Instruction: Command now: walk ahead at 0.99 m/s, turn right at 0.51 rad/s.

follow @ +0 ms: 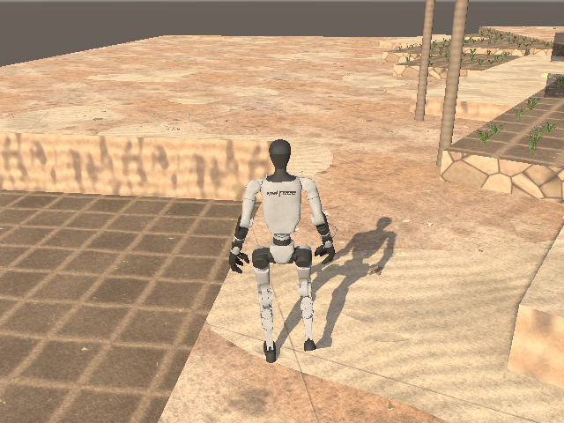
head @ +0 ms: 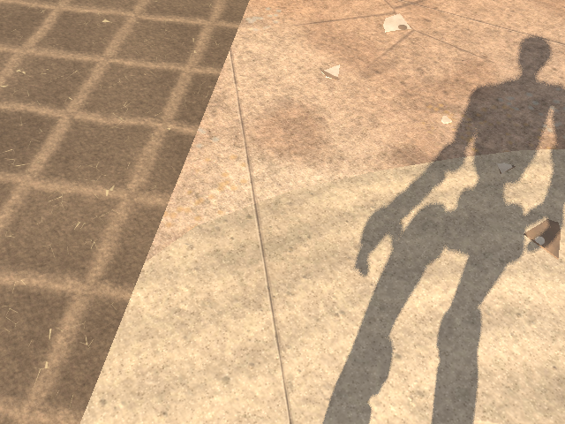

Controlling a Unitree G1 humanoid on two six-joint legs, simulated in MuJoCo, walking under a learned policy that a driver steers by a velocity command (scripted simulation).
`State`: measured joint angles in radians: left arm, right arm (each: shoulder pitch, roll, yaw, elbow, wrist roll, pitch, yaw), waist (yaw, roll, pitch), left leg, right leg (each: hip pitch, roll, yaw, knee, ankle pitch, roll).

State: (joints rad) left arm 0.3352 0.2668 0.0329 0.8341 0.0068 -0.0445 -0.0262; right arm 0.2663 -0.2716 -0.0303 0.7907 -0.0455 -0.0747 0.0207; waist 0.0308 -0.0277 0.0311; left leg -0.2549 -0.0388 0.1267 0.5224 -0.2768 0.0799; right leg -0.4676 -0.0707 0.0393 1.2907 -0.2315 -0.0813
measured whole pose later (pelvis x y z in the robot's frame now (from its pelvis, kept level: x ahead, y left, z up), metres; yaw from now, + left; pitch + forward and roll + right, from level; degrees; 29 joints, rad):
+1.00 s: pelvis +0.84 -0.20 +0.01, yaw -38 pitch +2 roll +2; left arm -0.05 0.27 -0.01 0.59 0.03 -0.06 -0.04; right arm 0.54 -0.30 -0.06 0.87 -0.01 -0.05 0.02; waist -0.14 -0.03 0.06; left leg -0.11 -0.03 -0.05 0.37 -0.30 -0.02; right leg -0.58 0.03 0.06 0.63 -0.09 -0.02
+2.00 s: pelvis +0.96 -0.27 +0.01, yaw +3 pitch +0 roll +1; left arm 0.23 0.24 0.02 0.70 0.02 0.02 0.02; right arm 0.19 -0.29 -0.05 0.69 -0.02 0.06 0.01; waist 0.00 0.06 0.04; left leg -0.38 -0.15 -0.16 0.77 -0.43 0.02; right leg -0.25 0.03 0.00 0.51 -0.25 -0.05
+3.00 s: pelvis +1.01 -0.31 +0.00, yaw +4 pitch +1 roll +0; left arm 0.25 0.26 0.06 0.96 0.03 -0.07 -0.01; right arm 0.29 -0.27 -0.06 1.02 -0.02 -0.05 0.00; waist 0.02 0.03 -0.02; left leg -0.28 -0.01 -0.08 0.84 -0.40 0.10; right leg -0.26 0.02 -0.08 0.53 -0.29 -0.06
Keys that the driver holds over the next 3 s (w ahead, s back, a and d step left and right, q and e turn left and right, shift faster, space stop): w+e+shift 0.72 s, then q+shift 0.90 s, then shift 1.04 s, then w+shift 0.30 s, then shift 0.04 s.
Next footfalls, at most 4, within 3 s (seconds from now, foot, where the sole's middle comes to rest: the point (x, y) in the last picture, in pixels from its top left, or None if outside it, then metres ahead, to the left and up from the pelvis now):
0.30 right None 0.46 -0.07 -0.77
0.70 left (324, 271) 0.91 -0.07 -0.77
1.04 right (439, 262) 0.95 -0.40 -0.77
1.44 left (359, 235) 1.04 -0.18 -0.77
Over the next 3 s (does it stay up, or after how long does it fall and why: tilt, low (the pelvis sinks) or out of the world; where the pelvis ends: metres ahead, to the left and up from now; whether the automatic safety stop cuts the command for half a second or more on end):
stays up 1.01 -0.31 0.00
